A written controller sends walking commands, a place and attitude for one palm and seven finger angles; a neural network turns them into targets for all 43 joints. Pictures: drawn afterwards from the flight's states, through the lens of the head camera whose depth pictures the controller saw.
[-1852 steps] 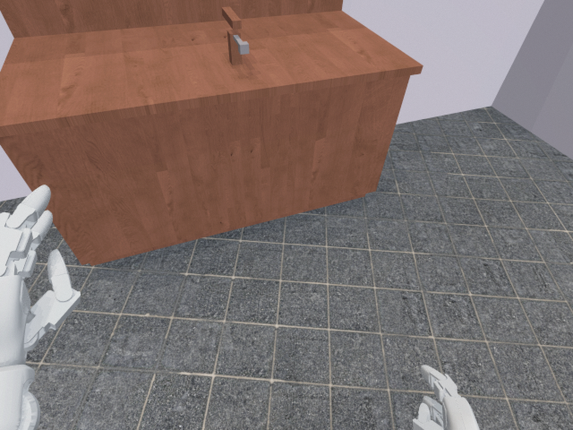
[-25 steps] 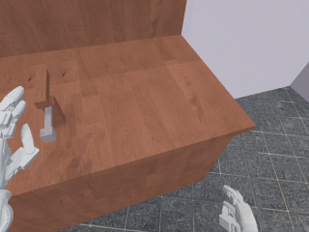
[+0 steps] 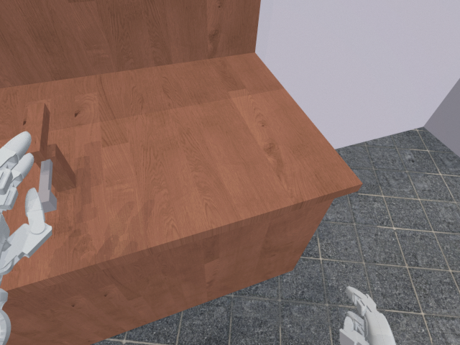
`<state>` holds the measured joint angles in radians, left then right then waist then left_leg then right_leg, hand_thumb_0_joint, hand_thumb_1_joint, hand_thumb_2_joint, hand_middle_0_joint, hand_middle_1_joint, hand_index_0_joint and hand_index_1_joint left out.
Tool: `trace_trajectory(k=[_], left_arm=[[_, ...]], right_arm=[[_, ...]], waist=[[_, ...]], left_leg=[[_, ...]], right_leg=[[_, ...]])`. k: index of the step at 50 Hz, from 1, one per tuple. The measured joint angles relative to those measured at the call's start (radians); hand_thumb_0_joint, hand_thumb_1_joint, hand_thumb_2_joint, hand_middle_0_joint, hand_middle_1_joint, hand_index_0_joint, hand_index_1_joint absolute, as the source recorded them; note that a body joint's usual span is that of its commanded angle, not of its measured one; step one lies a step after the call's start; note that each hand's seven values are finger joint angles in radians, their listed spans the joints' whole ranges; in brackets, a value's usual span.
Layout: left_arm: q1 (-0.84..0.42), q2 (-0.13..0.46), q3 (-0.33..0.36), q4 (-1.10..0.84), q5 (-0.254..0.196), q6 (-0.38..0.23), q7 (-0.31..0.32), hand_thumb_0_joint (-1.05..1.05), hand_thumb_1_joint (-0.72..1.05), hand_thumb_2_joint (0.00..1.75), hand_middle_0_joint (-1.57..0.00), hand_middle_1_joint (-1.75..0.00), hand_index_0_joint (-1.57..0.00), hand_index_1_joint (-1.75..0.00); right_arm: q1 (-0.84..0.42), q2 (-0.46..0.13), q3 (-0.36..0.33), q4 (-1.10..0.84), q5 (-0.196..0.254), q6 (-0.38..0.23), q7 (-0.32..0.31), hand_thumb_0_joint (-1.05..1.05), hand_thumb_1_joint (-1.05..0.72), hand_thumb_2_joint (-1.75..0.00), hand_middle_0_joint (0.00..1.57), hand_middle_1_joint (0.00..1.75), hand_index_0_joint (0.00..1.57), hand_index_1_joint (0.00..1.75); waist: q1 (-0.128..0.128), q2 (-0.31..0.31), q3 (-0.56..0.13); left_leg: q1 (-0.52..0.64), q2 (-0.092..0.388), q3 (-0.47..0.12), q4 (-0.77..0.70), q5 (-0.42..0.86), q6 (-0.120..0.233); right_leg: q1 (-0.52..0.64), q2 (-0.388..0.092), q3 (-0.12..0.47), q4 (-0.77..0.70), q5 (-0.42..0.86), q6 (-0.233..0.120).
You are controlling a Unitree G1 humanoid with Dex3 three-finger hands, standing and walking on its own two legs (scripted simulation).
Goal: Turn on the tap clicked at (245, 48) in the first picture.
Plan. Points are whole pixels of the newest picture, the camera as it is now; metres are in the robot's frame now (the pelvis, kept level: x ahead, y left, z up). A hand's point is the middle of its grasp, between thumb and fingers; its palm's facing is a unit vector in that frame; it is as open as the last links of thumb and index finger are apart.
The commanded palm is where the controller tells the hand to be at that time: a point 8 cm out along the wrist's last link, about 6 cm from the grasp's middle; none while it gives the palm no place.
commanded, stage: come to a stop and stand still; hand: left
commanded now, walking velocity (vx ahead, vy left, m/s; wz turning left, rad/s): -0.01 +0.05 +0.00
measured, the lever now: (44, 202) +0.32 +0.34 +0.07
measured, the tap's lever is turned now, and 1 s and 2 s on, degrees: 0 0 0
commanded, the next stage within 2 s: look again from close up in 0.98 s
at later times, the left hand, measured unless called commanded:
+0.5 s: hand out of the picture +0.20 +0.31 +0.15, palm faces +0.33 -0.86 -0.39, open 7.4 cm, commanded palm +0.15 +0.34 +0.18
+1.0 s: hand out of the picture +0.21 +0.35 +0.17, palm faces +0.38 -0.85 -0.36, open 7.4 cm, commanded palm +0.15 +0.38 +0.18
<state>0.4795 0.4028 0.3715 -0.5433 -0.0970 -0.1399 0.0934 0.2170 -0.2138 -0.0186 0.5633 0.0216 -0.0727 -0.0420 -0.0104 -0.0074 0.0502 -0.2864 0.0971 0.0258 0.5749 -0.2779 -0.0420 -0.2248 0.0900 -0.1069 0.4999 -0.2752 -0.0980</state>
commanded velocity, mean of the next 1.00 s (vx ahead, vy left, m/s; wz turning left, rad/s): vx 0.00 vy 0.00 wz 0.00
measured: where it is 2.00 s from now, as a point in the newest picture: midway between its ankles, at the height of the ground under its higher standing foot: outside the picture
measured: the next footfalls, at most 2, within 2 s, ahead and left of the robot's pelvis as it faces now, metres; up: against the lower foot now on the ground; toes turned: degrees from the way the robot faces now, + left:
none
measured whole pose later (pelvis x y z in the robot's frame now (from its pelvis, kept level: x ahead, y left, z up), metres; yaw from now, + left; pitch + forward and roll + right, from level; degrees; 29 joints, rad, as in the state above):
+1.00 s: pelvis -0.01 +0.11 +0.01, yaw -1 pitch -2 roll -2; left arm 0.39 0.38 0.35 -0.48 -0.03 -0.21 0.11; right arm 0.19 -0.18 0.03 0.56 0.01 -0.13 -0.01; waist 0.04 -0.04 0.08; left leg -0.22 -0.04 0.10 0.46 -0.22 0.09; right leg -0.17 -0.04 -0.03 0.41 -0.20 0.02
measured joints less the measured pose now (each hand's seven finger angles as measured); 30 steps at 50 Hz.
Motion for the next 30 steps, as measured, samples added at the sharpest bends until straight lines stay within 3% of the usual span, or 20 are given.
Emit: trace_trajectory(k=[6, 8, 10, 13, 16, 19, 23, 30], left_arm=[[0.01, -0.021, -0.022, 0.012, 0.01, -0.002, 0.023, 0.01, 0.89, 0.9, -0.21, -0.3, -0.22, -0.3], [-0.115, 0.05, 0.008, 0.085, 0.064, -0.027, -0.026, 0.01, 0.89, 0.9, -0.22, -0.3, -0.22, -0.3], [-0.232, 0.082, 0.052, 0.186, 0.059, -0.056, -0.03, 0.01, 0.89, 0.9, -0.22, -0.3, -0.22, -0.3], [-0.261, 0.037, 0.076, 0.228, 0.043, -0.049, -0.007, 0.01, 0.89, 0.9, -0.21, -0.3, -0.22, -0.3], [-0.16, -0.023, 0.019, 0.169, 0.039, -0.046, 0.001, 0.01, 0.9, 0.9, -0.21, -0.3, -0.21, -0.3], [-0.052, -0.047, -0.046, 0.107, 0.048, -0.047, -0.015, 0.01, 0.9, 0.9, -0.21, -0.3, -0.21, -0.3], [-0.018, -0.034, -0.057, 0.093, 0.058, -0.053, -0.016, 0.01, 0.89, 0.9, -0.22, -0.3, -0.22, -0.3], [-0.14, -0.04, 0.0, 0.118, 0.074, -0.055, 0.019, 0.01, 0.89, 0.9, -0.21, -0.3, -0.22, -0.3]], right_arm=[[0.001, -0.001, 0.013, 0.01, 0.005, -0.002, 0.0, 0.01, -0.91, -0.9, 0.2, 0.3, 0.2, 0.3], [0.022, 0.011, -0.002, 0.028, -0.013, -0.044, -0.009, 0.01, -0.91, -0.9, 0.2, 0.3, 0.2, 0.3], [0.017, 0.008, 0.004, 0.029, -0.008, -0.052, -0.001, 0.01, -0.91, -0.9, 0.2, 0.3, 0.2, 0.3], [-0.008, -0.015, 0.007, 0.005, 0.002, -0.055, 0.026, 0.01, -0.9, -0.9, 0.2, 0.3, 0.2, 0.3], [-0.025, -0.018, 0.009, -0.006, 0.008, -0.055, 0.038, 0.01, -0.9, -0.9, 0.2, 0.3, 0.2, 0.3], [-0.019, -0.003, 0.02, -0.007, -0.001, -0.054, 0.025, 0.01, -0.91, -0.9, 0.2, 0.3, 0.2, 0.3], [0.007, 0.017, 0.035, -0.006, -0.01, -0.054, 0.004, 0.01, -0.9, -0.9, 0.2, 0.3, 0.2, 0.3], [0.011, 0.032, 0.059, 0.012, -0.011, -0.077, 0.012, 0.01, -0.9, -0.9, 0.2, 0.3, 0.2, 0.3]], waist=[[0.002, 0.007, -0.001], [0.055, -0.004, 0.01], [0.08, -0.011, 0.018], [0.065, 0.017, 0.027], [0.035, 0.031, 0.025], [0.021, 0.016, 0.015], [0.033, -0.012, 0.011], [0.065, -0.032, 0.023]], left_leg=[[0.024, -0.012, -0.001, -0.028, 0.012, 0.015], [0.029, -0.017, 0.004, -0.048, 0.04, 0.022], [0.034, -0.028, 0.017, -0.08, 0.059, 0.018], [0.023, -0.036, 0.038, -0.072, 0.055, 0.022], [0.025, -0.05, 0.055, -0.073, 0.056, 0.044], [0.03, -0.062, 0.065, -0.081, 0.058, 0.06], [0.04, -0.077, 0.069, -0.094, 0.063, 0.079], [0.05, -0.107, 0.071, -0.1, 0.064, 0.111]], right_leg=[[0.028, -0.01, -0.001, -0.031, 0.013, 0.009], [0.032, -0.013, 0.003, -0.052, 0.03, 0.017], [0.013, -0.025, 0.015, -0.041, 0.038, 0.018], [-0.008, -0.036, 0.035, -0.025, 0.043, 0.039], [-0.008, -0.05, 0.051, -0.029, 0.052, 0.055], [-0.003, -0.061, 0.06, -0.041, 0.059, 0.067], [0.012, -0.075, 0.064, -0.062, 0.071, 0.084], [0.027, -0.104, 0.066, -0.07, 0.075, 0.112]])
